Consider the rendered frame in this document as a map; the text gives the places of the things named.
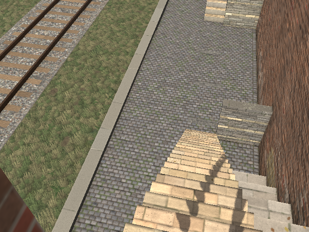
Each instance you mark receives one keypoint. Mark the stairs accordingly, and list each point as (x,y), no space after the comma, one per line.
(195,191)
(215,10)

